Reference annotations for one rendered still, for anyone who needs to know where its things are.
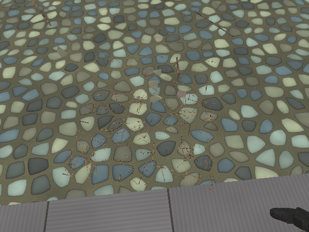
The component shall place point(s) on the right robot hand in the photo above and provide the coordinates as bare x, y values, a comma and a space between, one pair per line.
298, 217

